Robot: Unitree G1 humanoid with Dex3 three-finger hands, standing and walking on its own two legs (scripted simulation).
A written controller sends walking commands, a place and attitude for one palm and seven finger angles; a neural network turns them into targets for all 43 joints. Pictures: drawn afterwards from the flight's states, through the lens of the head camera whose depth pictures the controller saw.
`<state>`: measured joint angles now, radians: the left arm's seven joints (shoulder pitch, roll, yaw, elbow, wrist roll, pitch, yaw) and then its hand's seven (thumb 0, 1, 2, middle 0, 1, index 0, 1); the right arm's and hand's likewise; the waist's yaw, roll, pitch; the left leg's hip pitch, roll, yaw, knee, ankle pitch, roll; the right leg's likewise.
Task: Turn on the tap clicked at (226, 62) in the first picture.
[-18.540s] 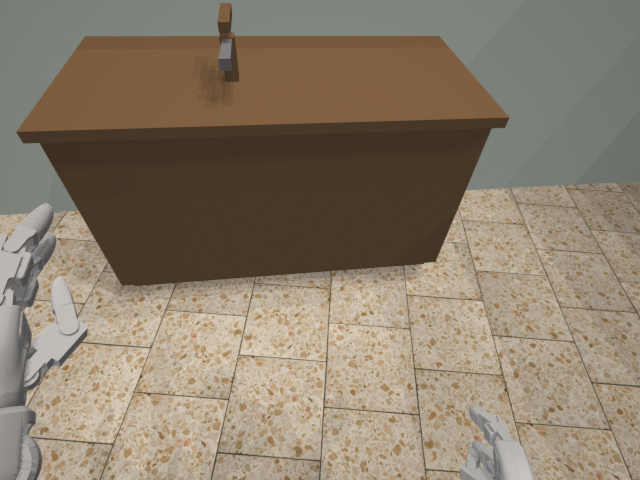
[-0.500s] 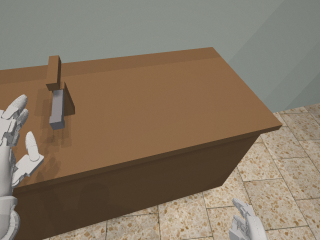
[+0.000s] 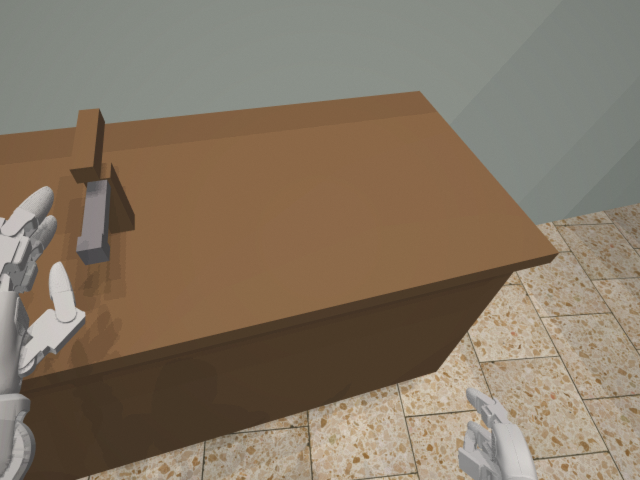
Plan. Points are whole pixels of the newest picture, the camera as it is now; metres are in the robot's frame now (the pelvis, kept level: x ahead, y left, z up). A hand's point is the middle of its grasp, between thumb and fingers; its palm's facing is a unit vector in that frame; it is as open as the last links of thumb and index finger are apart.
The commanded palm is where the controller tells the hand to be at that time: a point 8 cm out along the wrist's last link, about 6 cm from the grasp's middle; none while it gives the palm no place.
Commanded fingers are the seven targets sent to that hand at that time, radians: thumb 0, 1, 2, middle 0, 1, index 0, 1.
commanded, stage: look again from close up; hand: left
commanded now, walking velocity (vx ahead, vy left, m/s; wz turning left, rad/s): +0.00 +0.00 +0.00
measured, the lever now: (93, 249) +0.35 +0.33 +0.07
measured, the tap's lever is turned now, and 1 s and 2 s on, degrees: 0 0 0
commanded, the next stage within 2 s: turn the palm inward beside the body in 0.36 s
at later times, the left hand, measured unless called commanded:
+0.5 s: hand (66, 299) +0.22 +0.25 +0.17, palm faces +0.39 -0.80 -0.45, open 7.4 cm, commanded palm +0.15 +0.28 +0.17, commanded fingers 0.00 0.90 0.90 -0.20 -0.30 -0.20 -0.30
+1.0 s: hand (63, 357) +0.17 +0.23 +0.17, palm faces +0.56 -0.79 -0.27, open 7.4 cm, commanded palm +0.13 +0.25 +0.16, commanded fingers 0.00 0.90 0.90 -0.20 -0.30 -0.20 -0.30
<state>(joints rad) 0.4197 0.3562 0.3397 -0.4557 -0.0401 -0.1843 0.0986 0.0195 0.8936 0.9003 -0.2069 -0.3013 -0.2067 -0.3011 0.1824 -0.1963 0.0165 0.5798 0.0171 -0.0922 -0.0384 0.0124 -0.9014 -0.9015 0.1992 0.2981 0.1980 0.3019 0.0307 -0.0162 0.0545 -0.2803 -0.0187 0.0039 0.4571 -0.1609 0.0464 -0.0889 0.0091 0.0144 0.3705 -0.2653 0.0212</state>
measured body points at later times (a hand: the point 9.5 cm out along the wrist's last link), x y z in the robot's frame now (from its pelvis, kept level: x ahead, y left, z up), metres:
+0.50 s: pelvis +0.00 +0.00 +0.00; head +0.02 +0.02 +0.45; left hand +0.20 +0.30 +0.19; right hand +0.18 -0.22 -0.08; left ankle +0.05 +0.09 -0.74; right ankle -0.04 -0.14 -0.74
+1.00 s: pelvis -0.05 -0.06 -0.03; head -0.07 -0.08 +0.42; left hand +0.14 +0.27 +0.18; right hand +0.16 -0.26 -0.11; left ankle +0.05 +0.08 -0.74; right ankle -0.04 -0.13 -0.74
